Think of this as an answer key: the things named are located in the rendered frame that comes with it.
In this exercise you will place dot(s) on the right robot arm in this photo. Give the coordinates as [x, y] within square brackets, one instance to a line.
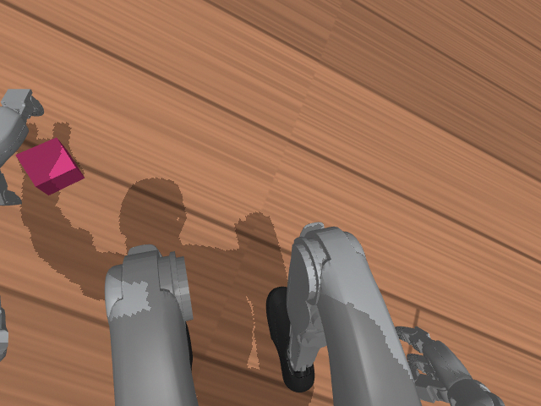
[470, 392]

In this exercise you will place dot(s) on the right robot hand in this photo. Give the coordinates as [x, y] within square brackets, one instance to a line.
[441, 366]

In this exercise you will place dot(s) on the right robot foot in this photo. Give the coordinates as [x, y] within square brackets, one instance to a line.
[279, 325]

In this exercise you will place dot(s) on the left robot hand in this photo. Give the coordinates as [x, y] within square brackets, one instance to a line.
[18, 105]

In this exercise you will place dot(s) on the small box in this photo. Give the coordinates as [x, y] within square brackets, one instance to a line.
[50, 166]

